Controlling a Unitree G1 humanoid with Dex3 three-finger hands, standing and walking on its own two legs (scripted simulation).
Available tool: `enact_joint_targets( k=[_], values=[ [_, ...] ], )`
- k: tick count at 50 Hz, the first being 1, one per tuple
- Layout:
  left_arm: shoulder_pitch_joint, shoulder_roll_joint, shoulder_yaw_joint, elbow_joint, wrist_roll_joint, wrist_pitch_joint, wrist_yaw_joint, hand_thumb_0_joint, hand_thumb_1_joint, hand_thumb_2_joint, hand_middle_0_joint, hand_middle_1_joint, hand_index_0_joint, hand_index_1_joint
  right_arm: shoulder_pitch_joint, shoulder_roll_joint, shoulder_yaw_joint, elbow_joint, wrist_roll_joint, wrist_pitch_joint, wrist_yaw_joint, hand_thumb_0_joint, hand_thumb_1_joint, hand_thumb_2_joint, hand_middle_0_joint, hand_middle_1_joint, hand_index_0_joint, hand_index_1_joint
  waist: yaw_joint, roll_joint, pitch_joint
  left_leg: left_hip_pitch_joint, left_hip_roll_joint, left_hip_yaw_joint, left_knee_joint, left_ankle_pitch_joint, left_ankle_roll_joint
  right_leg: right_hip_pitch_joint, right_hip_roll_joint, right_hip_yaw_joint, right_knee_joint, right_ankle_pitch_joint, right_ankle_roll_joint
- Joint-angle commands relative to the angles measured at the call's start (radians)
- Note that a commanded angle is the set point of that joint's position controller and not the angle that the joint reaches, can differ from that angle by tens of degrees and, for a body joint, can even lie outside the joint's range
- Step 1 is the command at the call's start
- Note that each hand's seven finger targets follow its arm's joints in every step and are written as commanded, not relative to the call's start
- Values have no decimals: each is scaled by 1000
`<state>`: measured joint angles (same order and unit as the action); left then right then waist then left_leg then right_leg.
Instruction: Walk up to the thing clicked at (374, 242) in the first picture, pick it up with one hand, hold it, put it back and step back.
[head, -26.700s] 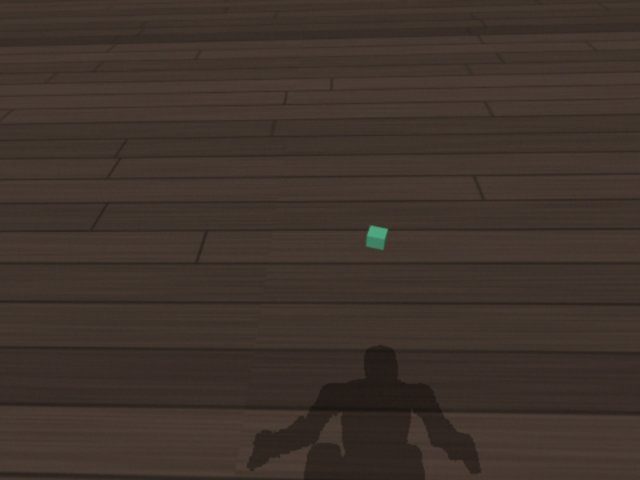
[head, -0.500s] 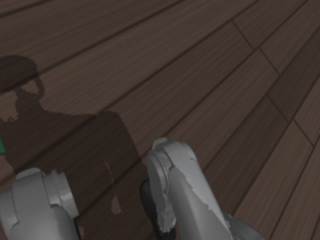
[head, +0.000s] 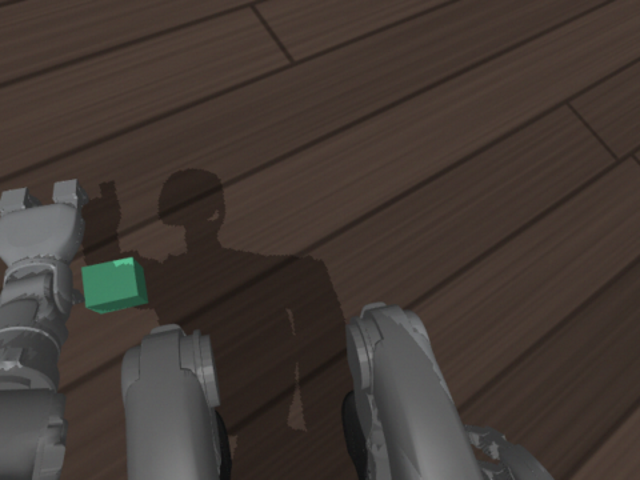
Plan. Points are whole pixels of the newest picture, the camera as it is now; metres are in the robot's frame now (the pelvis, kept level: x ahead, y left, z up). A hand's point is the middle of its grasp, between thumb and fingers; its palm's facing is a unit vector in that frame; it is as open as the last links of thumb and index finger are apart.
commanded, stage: withdraw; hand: left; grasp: from above
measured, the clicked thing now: (116, 286) +0.42 +0.31 -0.30
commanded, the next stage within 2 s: home in 0.34 s
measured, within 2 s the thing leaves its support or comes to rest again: neither
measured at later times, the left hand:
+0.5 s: hand (75, 275) +0.40 +0.32 -0.17, palm faces -0.47 -0.09 -0.88, open 13.7 cm
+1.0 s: hand (54, 299) +0.34 +0.27 -0.03, palm faces -0.25 -0.61 -0.75, open 7.9 cm
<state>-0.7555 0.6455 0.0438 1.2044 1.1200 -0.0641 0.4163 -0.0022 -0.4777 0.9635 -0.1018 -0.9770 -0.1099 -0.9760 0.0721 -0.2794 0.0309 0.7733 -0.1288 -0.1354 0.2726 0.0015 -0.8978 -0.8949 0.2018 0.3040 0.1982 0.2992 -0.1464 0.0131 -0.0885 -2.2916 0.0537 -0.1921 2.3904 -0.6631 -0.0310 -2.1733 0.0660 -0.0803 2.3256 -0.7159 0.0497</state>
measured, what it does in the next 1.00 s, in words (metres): rises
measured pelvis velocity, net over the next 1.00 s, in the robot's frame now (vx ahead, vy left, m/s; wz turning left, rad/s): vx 0.00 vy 0.00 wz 0.08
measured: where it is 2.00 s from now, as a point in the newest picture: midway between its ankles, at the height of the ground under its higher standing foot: outside the picture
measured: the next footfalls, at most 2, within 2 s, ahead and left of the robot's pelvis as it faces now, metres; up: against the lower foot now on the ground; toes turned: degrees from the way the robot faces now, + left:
none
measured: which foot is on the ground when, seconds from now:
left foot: down 0.00-1.00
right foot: down 0.00-1.00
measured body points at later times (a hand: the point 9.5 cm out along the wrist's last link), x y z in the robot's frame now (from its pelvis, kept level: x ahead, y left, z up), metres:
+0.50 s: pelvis -0.02 +0.00 +0.00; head +0.20 +0.08 +0.38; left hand +0.42 +0.32 -0.11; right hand +0.06 -0.28 -0.10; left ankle +0.08 +0.14 -0.30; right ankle +0.10 -0.12 -0.30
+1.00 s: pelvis +0.00 +0.00 +0.10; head +0.18 +0.04 +0.51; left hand +0.35 +0.30 +0.02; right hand +0.16 -0.24 -0.03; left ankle +0.08 +0.14 -0.30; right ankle +0.09 -0.12 -0.30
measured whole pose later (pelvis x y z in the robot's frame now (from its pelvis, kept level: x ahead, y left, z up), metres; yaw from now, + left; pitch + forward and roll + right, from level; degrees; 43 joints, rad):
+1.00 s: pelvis +0.00 +0.00 +0.10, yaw +4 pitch +34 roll -6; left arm -0.40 0.45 0.05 0.70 0.57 0.04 0.12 0.00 0.69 1.00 -0.24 -0.45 -0.24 -0.46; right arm 0.12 -0.25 -0.01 0.67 -0.01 -0.04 0.10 0.00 -0.90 -0.89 0.20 0.30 0.20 0.30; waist -0.08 0.04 -0.19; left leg -2.01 0.06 -0.12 2.05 -0.64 -0.03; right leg -1.92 0.03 -0.05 2.02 -0.70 0.02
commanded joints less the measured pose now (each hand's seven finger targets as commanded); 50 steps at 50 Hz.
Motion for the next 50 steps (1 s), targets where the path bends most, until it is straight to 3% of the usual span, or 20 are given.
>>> enact_joint_targets(
  k=[1,3,6,8,12,16,18,21,22,23,24,25,27,30,32,37,42,45,46,50],
  values=[
    [-317,192,-12,-119,-27,4,-85,0,-512,994,-87,-985,-81,-991,213,-229,-97,-43,32,35,-50,0,-897,-902,200,300,200,300,-43,123,-575,438,-29,124,-283,66,67,333,34,-44,-358,134,-84],
    [-324,182,-29,-79,-20,-10,-129,0,-513,996,-86,-985,-80,-990,204,-223,-90,-61,37,47,-74,0,-897,-901,200,300,200,300,-49,84,-524,408,-34,126,-295,35,70,320,29,-39,-379,94,-84],
    [-311,205,-31,-40,-10,-39,-177,0,-507,996,-84,-998,-82,-1000,201,-216,-75,-80,47,64,-105,0,-894,-899,200,300,200,300,-27,44,-488,393,-41,141,-318,34,72,340,23,-29,-396,85,-84],
    [-303,220,-25,-21,-3,-59,-188,0,-503,995,-85,-998,-83,-999,200,-213,-63,-90,48,71,-123,0,-892,-898,200,300,200,300,-17,48,-474,409,-44,147,-334,42,70,344,18,-28,-399,94,-85],
    [-358,249,-25,-2,24,-117,-182,0,-495,987,-90,-983,-88,-983,196,-214,-40,-95,41,84,-152,0,-892,-897,200,300,200,300,-34,86,-467,418,-42,146,-332,33,66,310,12,-36,-379,92,-88],
    [-427,311,7,15,64,-183,-120,0,-475,966,-102,-962,-103,-960,207,-226,-18,-85,19,86,-166,0,-892,-896,200,300,200,300,-52,127,-505,430,-38,144,-288,61,61,293,12,-43,-346,120,-85],
    [-463,308,-1,44,86,-211,-84,0,-479,967,-95,-973,-99,-967,212,-227,-13,-76,3,84,-169,0,-892,-895,200,300,200,300,-66,182,-531,464,-34,137,-271,70,52,264,14,-50,-317,125,-87],
    [-480,336,32,89,113,-239,-9,0,-472,956,-91,-980,-103,-967,218,-243,-5,-65,-17,80,-175,0,-889,-892,200,299,200,299,-69,219,-542,479,-39,131,-259,62,44,229,10,-69,-291,111,-86],
    [-474,354,56,96,122,-243,18,0,-392,879,-171,-900,-183,-887,217,-247,-6,-58,-24,77,-174,0,-883,-894,199,299,199,299,-59,260,-563,514,-38,126,-266,65,37,214,8,-82,-269,116,-90],
    [-462,351,62,105,136,-241,42,0,-312,947,-251,-820,-229,-807,222,-250,-8,-52,-33,71,-174,0,-882,-894,199,299,199,299,-57,295,-570,545,-37,127,-267,75,32,205,6,-92,-255,133,-91],
    [-476,351,71,92,139,-239,64,0,-270,972,-262,-740,-233,-756,218,-251,-12,-46,-38,68,-173,0,-882,-894,199,299,199,299,-59,321,-593,561,-34,124,-263,74,28,194,8,-93,-245,131,-94],
    [-464,369,97,68,139,-232,87,0,-350,892,-182,-820,-183,-836,224,-255,-16,-46,-44,66,-171,0,-881,-888,201,299,200,299,-52,343,-612,565,-37,127,-265,80,27,199,6,-95,-242,139,-93],
    [-431,367,124,6,123,-200,122,0,-217,934,-251,-682,-225,-706,225,-257,-40,-44,-48,53,-162,0,-884,-894,199,299,199,299,-37,394,-663,613,-35,135,-281,86,23,190,-5,-102,-234,150,-94],
    [-394,344,140,-85,58,-138,135,0,3,973,-252,-644,-229,-665,222,-258,-72,-55,-38,45,-147,0,-885,-895,199,299,199,299,-10,435,-793,682,-29,139,-297,124,21,197,-8,-93,-234,193,-100],
    [-363,328,151,-117,2,-94,122,0,135,989,-251,-615,-230,-634,245,-252,-88,-51,-25,45,-138,0,-887,-896,200,299,199,299,-5,401,-793,658,-32,149,-310,124,32,229,-13,-82,-272,201,-94],
    [-220,199,107,-235,-202,-8,3,0,457,1054,-254,-567,-239,-582,277,-212,-112,-47,22,47,-132,0,-890,-897,200,299,199,299,31,289,-856,675,-37,159,-367,142,52,379,-11,-52,-372,233,-86],
    [11,68,58,-472,-403,57,-159,0,782,1051,-241,-462,-233,-470,229,-186,-128,-106,86,60,-155,0,-895,-898,200,299,200,299,47,152,-771,664,-40,150,-472,126,65,515,-7,-25,-494,241,-78],
    [162,36,67,-561,-504,76,-242,0,936,1029,-230,-395,-226,-399,185,-168,-119,-146,111,74,-175,0,-897,-899,200,299,200,299,59,46,-686,613,-38,152,-512,118,78,590,-6,-4,-560,242,-69],
    [206,-5,43,-595,-537,82,-267,0,928,972,-216,-351,-214,-353,170,-158,-117,-161,116,76,-182,0,-899,-899,200,300,200,300,61,31,-648,622,-34,153,-537,108,78,597,-6,2,-586,230,-70],
    [260,-17,70,-793,-656,98,-315,0,900,900,-200,-300,-200,-300,123,-148,-112,-220,135,75,-214,0,-900,-900,200,300,200,300,79,63,-627,757,-26,139,-643,70,70,641,-13,16,-666,176,-77]
  ],
)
